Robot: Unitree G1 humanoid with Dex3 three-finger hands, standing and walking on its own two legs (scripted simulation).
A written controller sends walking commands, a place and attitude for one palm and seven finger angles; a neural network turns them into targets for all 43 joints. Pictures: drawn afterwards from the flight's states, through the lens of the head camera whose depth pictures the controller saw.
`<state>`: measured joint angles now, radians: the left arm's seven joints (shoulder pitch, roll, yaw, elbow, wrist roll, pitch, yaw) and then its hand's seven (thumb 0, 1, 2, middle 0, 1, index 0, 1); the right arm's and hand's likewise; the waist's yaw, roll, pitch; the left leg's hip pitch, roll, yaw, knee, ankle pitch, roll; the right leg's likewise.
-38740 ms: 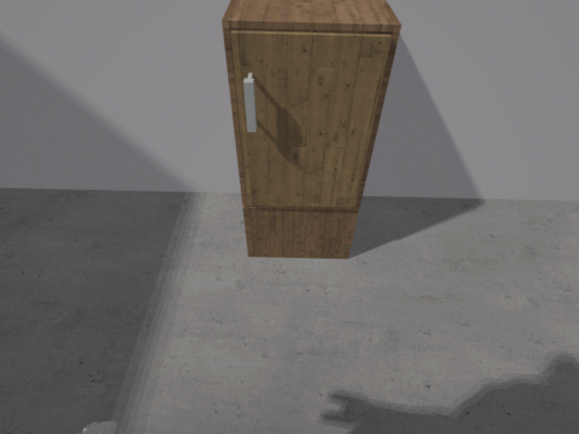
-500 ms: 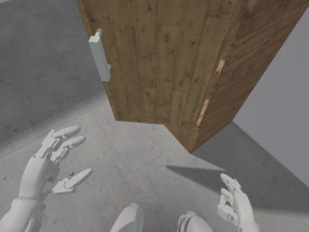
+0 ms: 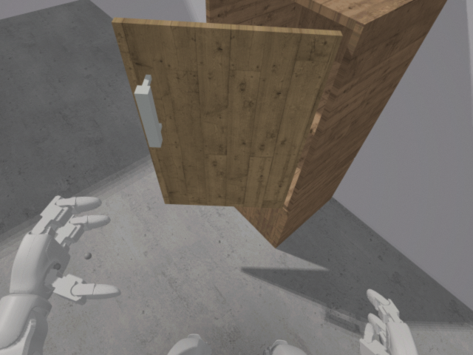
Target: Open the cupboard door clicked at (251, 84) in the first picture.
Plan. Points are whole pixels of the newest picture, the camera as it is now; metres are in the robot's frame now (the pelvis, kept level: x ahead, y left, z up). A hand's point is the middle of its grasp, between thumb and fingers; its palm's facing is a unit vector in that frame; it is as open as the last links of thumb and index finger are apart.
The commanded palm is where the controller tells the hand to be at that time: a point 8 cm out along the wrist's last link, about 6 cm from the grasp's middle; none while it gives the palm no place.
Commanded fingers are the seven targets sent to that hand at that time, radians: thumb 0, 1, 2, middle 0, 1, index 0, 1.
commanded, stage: raise the hand with hooked fingers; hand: left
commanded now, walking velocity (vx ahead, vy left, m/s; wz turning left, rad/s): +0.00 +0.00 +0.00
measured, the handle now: (151, 112) +0.56 +0.21 +0.06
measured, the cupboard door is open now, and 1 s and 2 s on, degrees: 48 48 48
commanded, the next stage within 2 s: move the hooked fingers beside the handle in 0.90 s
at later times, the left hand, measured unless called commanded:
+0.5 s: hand (57, 213) +0.31 +0.30 +0.07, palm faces +0.04 -1.00 -0.05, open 14.0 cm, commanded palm +0.27 +0.34 +0.08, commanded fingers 0.00 -0.50 0.30 -0.30 -1.20 -0.30 -1.20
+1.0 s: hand (61, 217) +0.30 +0.29 +0.07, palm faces +0.07 -1.00 -0.04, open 14.0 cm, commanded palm +0.27 +0.33 +0.08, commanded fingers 0.00 -0.50 0.30 -0.30 -1.20 -0.30 -1.20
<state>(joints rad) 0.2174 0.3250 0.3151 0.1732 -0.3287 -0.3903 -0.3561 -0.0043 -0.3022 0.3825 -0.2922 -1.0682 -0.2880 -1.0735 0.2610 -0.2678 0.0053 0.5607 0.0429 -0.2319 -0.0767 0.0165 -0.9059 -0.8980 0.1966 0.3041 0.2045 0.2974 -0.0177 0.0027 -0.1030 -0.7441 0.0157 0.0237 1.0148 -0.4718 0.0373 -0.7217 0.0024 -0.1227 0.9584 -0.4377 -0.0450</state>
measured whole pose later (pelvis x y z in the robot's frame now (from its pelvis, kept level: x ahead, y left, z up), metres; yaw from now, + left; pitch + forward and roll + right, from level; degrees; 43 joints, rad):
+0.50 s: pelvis +0.01 +0.02 +0.02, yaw +0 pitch +11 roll -3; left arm -0.04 0.43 0.42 0.43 -0.34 -0.27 -0.47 -0.01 -0.50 0.30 -0.30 -1.20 -0.30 -1.20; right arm 0.29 -0.28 0.04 0.58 0.04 -0.20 -0.08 0.01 -0.90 -0.90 0.20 0.30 0.21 0.30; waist -0.01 0.02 -0.08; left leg -0.67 0.00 0.03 0.92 -0.44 0.06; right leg -0.64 -0.01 -0.11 0.85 -0.40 -0.02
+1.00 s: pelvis +0.01 +0.01 +0.02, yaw +0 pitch +11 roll -2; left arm -0.03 0.40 0.43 0.45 -0.34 -0.32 -0.46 -0.01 -0.50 0.30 -0.30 -1.20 -0.30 -1.20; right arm 0.27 -0.27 0.04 0.57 0.04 -0.18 -0.07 0.01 -0.90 -0.90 0.20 0.30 0.21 0.30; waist -0.01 0.02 -0.08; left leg -0.66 0.00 0.03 0.91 -0.44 0.05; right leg -0.64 0.00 -0.11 0.85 -0.40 -0.02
